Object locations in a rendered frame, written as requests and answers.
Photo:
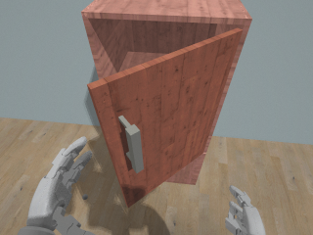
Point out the handle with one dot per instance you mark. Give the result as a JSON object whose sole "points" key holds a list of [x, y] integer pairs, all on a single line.
{"points": [[133, 136]]}

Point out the cupboard door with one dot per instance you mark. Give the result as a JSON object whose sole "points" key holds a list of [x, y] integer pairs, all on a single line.
{"points": [[173, 100]]}

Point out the robot left hand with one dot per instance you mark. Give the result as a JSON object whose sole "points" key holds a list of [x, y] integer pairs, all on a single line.
{"points": [[55, 187]]}

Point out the robot right hand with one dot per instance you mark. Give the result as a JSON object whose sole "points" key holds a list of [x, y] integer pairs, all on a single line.
{"points": [[248, 221]]}

